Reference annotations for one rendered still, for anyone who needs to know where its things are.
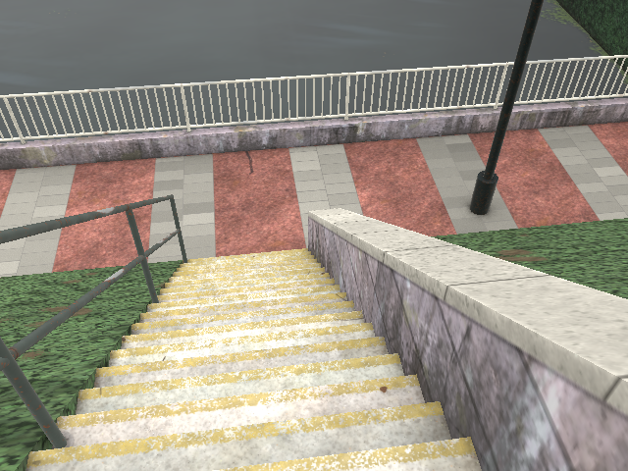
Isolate stairs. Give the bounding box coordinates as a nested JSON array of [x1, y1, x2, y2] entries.
[[26, 248, 482, 471]]

